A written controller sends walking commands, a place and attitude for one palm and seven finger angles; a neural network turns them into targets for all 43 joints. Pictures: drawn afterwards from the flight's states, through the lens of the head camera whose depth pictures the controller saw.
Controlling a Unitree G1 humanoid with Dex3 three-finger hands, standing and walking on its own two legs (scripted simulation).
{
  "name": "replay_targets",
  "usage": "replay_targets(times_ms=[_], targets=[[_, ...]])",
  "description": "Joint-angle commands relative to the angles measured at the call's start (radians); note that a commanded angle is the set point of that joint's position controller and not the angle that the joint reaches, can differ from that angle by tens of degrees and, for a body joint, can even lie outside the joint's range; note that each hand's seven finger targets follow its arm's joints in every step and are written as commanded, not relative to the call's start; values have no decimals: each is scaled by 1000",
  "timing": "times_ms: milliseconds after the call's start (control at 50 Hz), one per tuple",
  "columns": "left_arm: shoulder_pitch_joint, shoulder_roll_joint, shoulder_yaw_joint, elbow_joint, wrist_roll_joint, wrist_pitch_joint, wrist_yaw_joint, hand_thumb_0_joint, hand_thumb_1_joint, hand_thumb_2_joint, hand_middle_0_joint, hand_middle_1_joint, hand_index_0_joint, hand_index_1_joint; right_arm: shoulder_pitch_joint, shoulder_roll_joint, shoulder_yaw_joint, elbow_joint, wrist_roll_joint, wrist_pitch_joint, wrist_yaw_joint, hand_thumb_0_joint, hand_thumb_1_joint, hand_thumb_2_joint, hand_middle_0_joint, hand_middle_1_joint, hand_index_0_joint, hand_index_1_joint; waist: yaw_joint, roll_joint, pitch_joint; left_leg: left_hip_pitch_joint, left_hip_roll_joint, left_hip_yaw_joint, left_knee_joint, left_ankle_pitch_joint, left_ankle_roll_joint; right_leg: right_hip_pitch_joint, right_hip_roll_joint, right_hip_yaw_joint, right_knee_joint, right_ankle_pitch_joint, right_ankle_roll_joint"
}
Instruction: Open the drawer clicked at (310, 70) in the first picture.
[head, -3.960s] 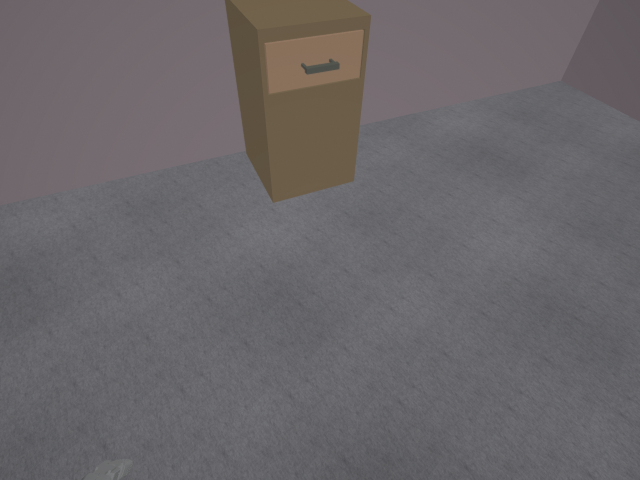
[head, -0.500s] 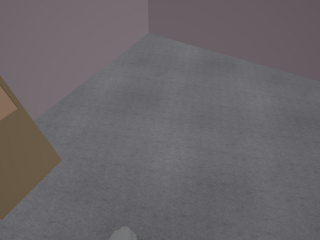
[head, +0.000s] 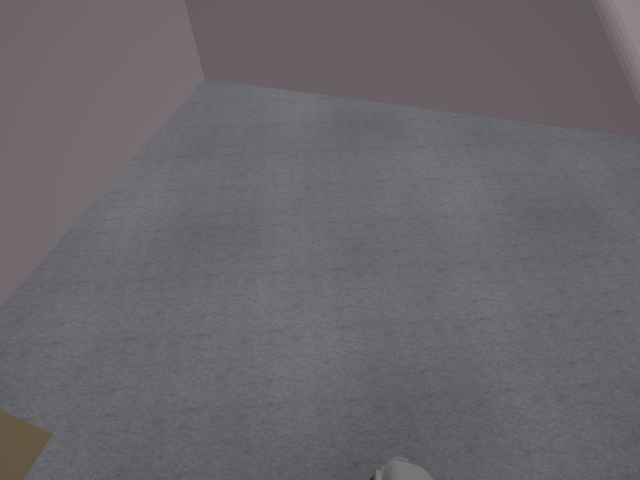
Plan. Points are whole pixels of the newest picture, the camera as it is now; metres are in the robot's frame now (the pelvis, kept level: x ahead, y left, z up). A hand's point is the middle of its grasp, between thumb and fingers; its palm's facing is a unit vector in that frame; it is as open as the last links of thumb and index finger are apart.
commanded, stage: walk to a spot facing it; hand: left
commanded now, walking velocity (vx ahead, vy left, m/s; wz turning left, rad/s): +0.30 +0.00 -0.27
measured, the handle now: out of the picture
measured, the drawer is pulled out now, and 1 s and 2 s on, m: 0.00 0.00 0.00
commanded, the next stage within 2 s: turn to face it in 0.08 s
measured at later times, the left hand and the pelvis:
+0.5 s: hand (215, 459) +0.19 +0.17 -0.20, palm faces +0.17 -0.97 -0.15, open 7.3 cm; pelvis +0.18 +0.00 -0.02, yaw +7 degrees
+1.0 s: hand (197, 409) +0.24 +0.20 -0.15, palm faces +0.39 -0.87 -0.29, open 7.4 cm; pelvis +0.20 -0.04 -0.01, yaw +23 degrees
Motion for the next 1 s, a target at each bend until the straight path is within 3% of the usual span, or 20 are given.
replay_targets(times_ms=[0, 20, 40, 60, 120, 200, 280, 400, 420, 440, 460, 480, 500, 540, 620, 840, 900, 940, 960, 980], targets=[[190, 58, 15, 2, 8, -46, -3, 0, 900, 900, -200, -300, -200, -300, -3, -157, -31, -44, 4, -8, -9, 0, -900, -900, 200, 300, 200, 300, 121, 41, -66, -91, 196, -46, 215, 517, 91, 326, 95, -67, -179, 17, -51], [318, 152, 34, 42, 11, -61, 9, 0, 900, 900, -200, -300, -200, -300, 8, -124, -24, -55, 15, -8, 4, 0, -900, -900, 200, 300, 200, 300, 173, -131, -161, -292, 134, -4, 496, 354, 52, 557, -46, 118, -230, 5, -101], [394, 268, 60, 60, 0, -66, 21, 0, 900, 900, -200, -300, -200, -300, 14, -57, -5, -97, 22, -11, 7, 0, -900, -900, 200, 300, 200, 300, 170, -374, -226, -574, -19, -71, 800, -209, 5, 719, -302, 557, -348, 123, -212], [374, 264, 56, 57, -19, -62, 32, 0, 900, 900, -200, -300, -200, -300, -53, -93, -13, -116, 24, -3, 1, 0, -900, -900, 200, 300, 200, 300, 170, -249, -213, -626, 2, -223, 914, -233, 24, 688, -323, 586, -412, 151, -246], [159, 141, 20, 9, -17, -68, 41, 0, 900, 900, -200, -300, -200, -300, -89, -72, -14, -90, 15, 6, 0, 0, -900, -900, 200, 300, 200, 300, 78, -68, -71, -586, 90, -294, 895, -15, 25, 394, -239, 353, -442, 108, -185], [112, 77, -13, 15, -7, -84, 44, 0, 900, 900, -200, -300, -200, -300, -6, -27, -1, -46, 11, 43, -3, 0, -900, -900, 200, 300, 200, 300, 4, -96, -34, -477, 66, -270, 706, 38, -3, 256, -172, 117, -450, 355, -143], [109, 81, -17, 23, -8, -80, 46, 0, 900, 900, -200, -300, -200, -300, -59, -9, 7, -67, 18, 48, 5, 0, -900, -900, 200, 300, 200, 300, 14, -106, -32, -463, 38, -239, 490, 98, -5, 318, -161, 9, -429, 441, -129], [119, 126, 0, 19, -8, -45, 55, 0, 900, 900, -200, -300, -200, -300, -164, -64, 1, -130, 16, 51, 14, 0, -900, -900, 200, 300, 200, 300, 40, -130, 2, -392, 9, -195, 293, 129, 17, 371, -208, -38, -296, 455, -86], [108, 132, 5, 12, -7, -39, 57, 0, 900, 900, -200, -300, -200, -300, -115, -87, -7, -125, 13, 52, 15, 0, -900, -900, 200, 300, 200, 300, 13, -76, -18, -322, 2, -207, 229, 175, 25, 360, -202, -59, -202, 425, -67], [105, 133, 10, -4, -14, -32, 55, 0, 900, 900, -200, -300, -200, -300, -34, -132, -21, -114, 8, 50, 13, 0, -900, -900, 200, 300, 200, 300, -22, 20, -74, -188, 6, -237, 151, 385, 42, 306, -161, -97, -37, 337, -27], [133, 94, 9, -29, -29, -26, 51, 0, 900, 900, -200, -300, -200, -300, 28, -226, -40, -119, -2, 43, 6, 0, -900, -900, 200, 300, 200, 300, -34, 286, -127, -61, 192, -515, 68, 734, 143, 132, -30, -135, 195, -19, 49], [118, 79, -2, -65, -31, -19, 52, 0, 900, 900, -200, -300, -200, -300, 54, -286, -45, -115, 9, 49, -3, 0, -900, -900, 200, 300, 200, 300, -40, 404, -165, -43, 350, -717, -12, 914, 272, 38, 59, -48, 447, -506, 72], [92, 99, 1, -75, -20, -8, 56, 0, 900, 900, -200, -300, -200, -300, 14, -270, -42, -119, 15, 56, -6, 0, -900, -900, 200, 300, 200, 300, -25, 259, -168, -91, 333, -680, -46, 610, 285, 23, 38, 58, 520, -467, 52], [34, 91, 11, -78, -12, -4, 47, 0, 900, 900, -200, -300, -200, -300, -98, -226, -39, -168, 12, 53, -14, 0, -900, -900, 200, 300, 200, 300, -2, 169, -111, -166, 250, -665, -74, 368, 231, -71, 0, 91, 553, -312, 62], [80, 85, 18, -69, -11, 10, 39, 0, 900, 900, -200, -300, -200, -300, -171, -212, -37, -204, 16, 45, -15, 0, -900, -900, 200, 300, 200, 300, 32, 97, -150, -208, 146, -531, -94, 303, 185, -7, 9, 102, 469, -162, 77], [-19, 99, 20, -170, -14, 22, 48, 0, 900, 900, -200, -300, -200, -300, -147, -255, -73, -230, 7, 74, -1, 0, -900, -900, 200, 300, 200, 300, -6, 149, -127, -197, 124, -702, -98, 166, 223, 22, 58, 118, 184, -233, 85], [23, 100, 17, -176, -21, 22, 51, 0, 900, 900, -200, -300, -200, -300, -179, -266, -81, -250, 4, 84, 2, 0, -900, -900, 200, 300, 200, 300, 11, 166, -136, -256, 96, -733, -82, 176, 209, 141, 93, 109, 42, -232, 67], [106, 117, 22, -164, -25, 18, 52, 0, 900, 900, -200, -300, -200, -300, -219, -263, -85, -270, 7, 92, 7, 0, -900, -900, 200, 300, 200, 300, 49, 167, -144, -347, 50, -713, -62, 143, 166, 302, 112, 87, -141, -156, 53], [167, 143, 29, -152, -23, 14, 56, 0, 900, 900, -200, -300, -200, -300, -245, -244, -84, -284, 12, 97, 9, 0, -900, -900, 200, 300, 200, 300, 83, 110, -146, -456, -1, -674, -3, 57, 118, 439, 82, 95, -306, -85, 37], [187, 230, 46, -162, -4, 4, 63, 0, 900, 900, -200, -300, -200, -300, -231, -172, -77, -297, 23, 103, 13, 0, -900, -900, 200, 300, 200, 300, 93, -152, -133, -648, -128, -530, 255, -99, 35, 538, -153, 339, -500, -255, -42]])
